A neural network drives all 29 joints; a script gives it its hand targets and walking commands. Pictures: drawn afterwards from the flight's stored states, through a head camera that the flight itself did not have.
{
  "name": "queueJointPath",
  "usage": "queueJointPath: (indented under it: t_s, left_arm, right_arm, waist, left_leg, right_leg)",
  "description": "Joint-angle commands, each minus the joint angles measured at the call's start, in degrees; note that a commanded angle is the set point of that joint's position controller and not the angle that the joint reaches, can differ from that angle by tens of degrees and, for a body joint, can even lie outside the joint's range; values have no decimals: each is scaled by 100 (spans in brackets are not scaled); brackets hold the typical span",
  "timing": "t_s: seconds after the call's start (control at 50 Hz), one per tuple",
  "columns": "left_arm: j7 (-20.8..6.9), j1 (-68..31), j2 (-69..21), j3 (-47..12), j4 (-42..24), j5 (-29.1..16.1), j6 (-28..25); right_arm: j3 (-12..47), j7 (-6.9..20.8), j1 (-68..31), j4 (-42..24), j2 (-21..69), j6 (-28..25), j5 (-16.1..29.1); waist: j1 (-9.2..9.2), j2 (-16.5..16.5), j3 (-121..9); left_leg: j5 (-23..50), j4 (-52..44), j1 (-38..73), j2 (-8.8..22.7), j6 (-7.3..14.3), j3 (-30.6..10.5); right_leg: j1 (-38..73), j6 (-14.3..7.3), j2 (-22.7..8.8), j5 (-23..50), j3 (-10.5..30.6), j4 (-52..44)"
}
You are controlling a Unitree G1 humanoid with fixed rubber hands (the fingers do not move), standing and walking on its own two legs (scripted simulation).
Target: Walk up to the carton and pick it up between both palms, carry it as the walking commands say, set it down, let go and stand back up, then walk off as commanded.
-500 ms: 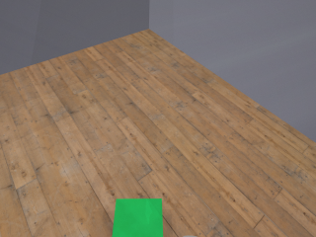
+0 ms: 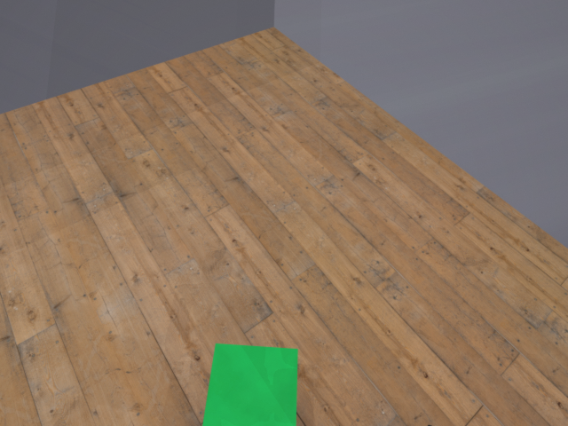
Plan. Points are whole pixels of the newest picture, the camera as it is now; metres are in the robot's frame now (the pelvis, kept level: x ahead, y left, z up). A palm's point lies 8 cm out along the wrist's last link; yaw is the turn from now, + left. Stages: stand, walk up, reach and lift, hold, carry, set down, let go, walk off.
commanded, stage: stand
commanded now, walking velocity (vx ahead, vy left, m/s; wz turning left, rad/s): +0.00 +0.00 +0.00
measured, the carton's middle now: (252, 408) +0.20 +0.06 -0.66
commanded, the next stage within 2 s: none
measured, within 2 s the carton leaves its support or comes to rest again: neither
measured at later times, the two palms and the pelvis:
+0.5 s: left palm out of the picture +0.01 +0.24 -0.14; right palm out of the picture +0.03 -0.23 -0.14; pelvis -0.02 +0.00 +0.00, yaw -1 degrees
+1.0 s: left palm out of the picture +0.00 +0.24 -0.14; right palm out of the picture +0.00 -0.24 -0.14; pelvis -0.03 +0.00 +0.00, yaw -1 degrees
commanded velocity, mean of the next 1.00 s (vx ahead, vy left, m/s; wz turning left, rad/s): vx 0.00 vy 0.00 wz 0.00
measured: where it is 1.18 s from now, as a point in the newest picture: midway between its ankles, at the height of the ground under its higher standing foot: outside the picture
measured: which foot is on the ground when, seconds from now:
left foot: down 0.00-1.00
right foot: down 0.00-1.00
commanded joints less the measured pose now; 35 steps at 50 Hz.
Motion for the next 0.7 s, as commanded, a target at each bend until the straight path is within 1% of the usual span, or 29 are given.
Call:
queueJointPath:
  t_s: [0.0,0.02,0.04,0.06,0.08,0.1,0.12,0.14,0.16,0.18,0.2,0.22,0.24,0.26,0.28,0.3,0.34,0.36,0.4,0.44,0.46,0.48,0.5,0.56,0.58,0.62,0.64,0.66,0.68]
  left_arm:
    - [3,549,475,139,-165,54,-59]
    - [15,481,508,139,-143,107,-78]
    - [-1,433,535,119,-168,126,-75]
    - [-35,445,593,125,-171,135,-94]
    - [-55,487,644,131,-157,127,-116]
    - [-57,664,876,154,-96,136,-123]
    - [-61,796,1061,194,5,130,-116]
    - [-51,923,1119,228,72,126,-112]
    - [-28,998,1082,219,102,143,-94]
    - [1,983,918,173,110,133,-69]
    - [26,937,891,179,107,110,-24]
    - [50,835,870,158,89,118,13]
    - [64,717,878,166,28,120,18]
    - [43,677,785,144,12,84,8]
    - [43,597,913,163,-6,102,21]
    - [35,549,928,164,-37,112,29]
    - [25,638,932,173,-19,99,38]
    - [9,595,879,161,-25,110,33]
    - [10,633,855,149,-41,109,54]
    - [-2,615,877,142,-21,98,44]
    - [-15,600,845,137,-46,107,25]
    - [0,573,977,177,-31,109,50]
    - [-3,533,986,181,-43,105,56]
    - [-42,641,965,178,-9,103,39]
    - [-25,626,993,193,8,100,26]
    - [-40,629,982,178,-10,115,16]
    - [-45,540,937,178,-15,119,14]
    - [-68,588,854,142,0,118,19]
    - [-51,557,847,136,-9,134,27]
  right_arm:
    - [-222,-191,911,146,-904,64,-250]
    - [-252,-191,838,128,-977,60,-269]
    - [-246,-203,837,102,-910,67,-269]
    - [-245,-198,737,74,-877,72,-269]
    - [-235,-225,767,90,-790,90,-262]
    - [-286,-222,737,29,-887,79,-236]
    - [-302,-221,705,-27,-885,55,-221]
    - [-293,-207,727,-38,-803,33,-195]
    - [-274,-202,839,-14,-728,18,-191]
    - [-252,-179,839,-1,-683,20,-187]
    - [-241,-182,835,-1,-620,43,-229]
    - [-233,-177,871,7,-568,73,-240]
    - [-242,-159,880,12,-609,88,-251]
    - [-264,-149,844,11,-673,117,-238]
    - [-243,-150,790,-1,-585,119,-279]
    - [-270,-138,732,-28,-748,135,-278]
    - [-268,-156,790,-15,-705,143,-281]
    - [-227,-146,762,-18,-527,135,-269]
    - [-266,-141,768,1,-681,134,-291]
    - [-243,-146,830,-23,-569,119,-279]
    - [-222,-151,882,30,-523,131,-277]
    - [-238,-142,831,-36,-568,130,-269]
    - [-247,-152,874,-51,-633,127,-282]
    - [-279,-141,918,-50,-653,104,-283]
    - [-260,-140,971,-42,-555,96,-282]
    - [-280,-137,1039,5,-666,95,-289]
    - [-259,-142,971,-14,-615,111,-292]
    - [-266,-127,992,-32,-648,105,-294]
    - [-269,-120,1007,-68,-618,98,-282]
  waist:
    - [-194,1369,-880]
    - [-254,1530,-835]
    - [-279,1666,-712]
    - [-199,1586,-788]
    - [-187,1272,-942]
    - [-102,842,-1073]
    - [-74,338,-1187]
    - [-8,-4,-1282]
    - [-13,-84,-1237]
    - [-45,-151,-1170]
    - [-51,-273,-1021]
    - [-88,-225,-944]
    - [-128,-126,-929]
    - [-109,-147,-974]
    - [-145,2,-830]
    - [-113,149,-780]
    - [-88,148,-698]
    - [-124,294,-664]
    - [-49,371,-520]
    - [-94,242,-594]
    - [-39,262,-598]
    - [-75,193,-529]
    - [-86,247,-474]
    - [-32,161,-538]
    - [-64,159,-472]
    - [-47,222,-410]
    - [-51,100,-370]
    - [-58,252,-434]
    - [-74,184,-432]
  left_leg:
    - [6035,341,2445,1195,310,-166]
    - [6218,350,2400,1154,348,-170]
    - [6103,319,2052,1064,343,-112]
    - [5847,391,1927,859,282,11]
    - [5135,421,1490,667,202,119]
    - [4308,512,994,472,177,141]
    - [3601,528,669,320,163,100]
    - [3071,481,420,254,163,31]
    - [2710,430,319,197,181,15]
    - [2445,373,371,176,194,19]
    - [2097,190,464,246,221,-1]
    - [1999,92,580,234,210,-30]
    - [2168,90,695,293,233,-43]
    - [2031,61,708,337,265,-69]
    - [2023,7,718,372,273,-89]
    - [1952,-46,662,377,266,-94]
    - [1537,-168,520,377,295,-112]
    - [1436,-198,569,380,303,-132]
    - [1235,-289,303,357,321,-117]
    - [1299,-248,420,360,314,-168]
    - [1236,-270,374,341,323,-155]
    - [975,-269,342,320,326,-120]
    - [848,-320,274,311,329,-166]
    - [851,-297,291,317,349,-189]
    - [750,-334,269,327,335,-185]
    - [744,-334,230,309,326,-169]
    - [790,-349,218,344,331,-209]
    - [647,-344,234,306,330,-170]
    - [659,-304,244,273,313,-172]
  right_leg:
    - [-634,-62,-71,-97,-78,237]
    - [-682,-54,-18,-194,-120,307]
    - [-530,-55,-9,-46,-162,378]
    - [-280,-87,-92,875,-145,155]
    - [341,-115,-206,2119,-63,77]
    - [937,-127,-329,3382,43,187]
    - [1380,-205,-481,4230,205,268]
    - [1726,-268,-604,4702,333,291]
    - [1789,-353,-695,4892,412,272]
    - [1676,-350,-730,4787,446,208]
    - [1405,-280,-683,4200,370,62]
    - [1187,-275,-618,3602,389,-27]
    - [1038,-274,-570,3250,402,-28]
    - [979,-220,-515,2787,350,-77]
    - [826,-242,-491,2523,367,-89]
    - [822,-241,-487,2372,351,-107]
    - [753,-222,-455,2046,326,-171]
    - [672,-250,-456,1931,323,-164]
    - [748,-232,-440,1876,314,-155]
    - [681,-249,-446,1791,331,-161]
    - [703,-253,-456,1705,353,-166]
    - [575,-246,-427,1643,351,-247]
    - [589,-257,-426,1455,385,-319]
    - [631,-257,-460,1515,408,-309]
    - [593,-276,-481,1429,433,-342]
    - [578,-301,-484,1456,457,-363]
    - [583,-271,-449,1493,387,-328]
    - [580,-274,-439,1432,435,-355]
    - [566,-273,-445,1342,467,-408]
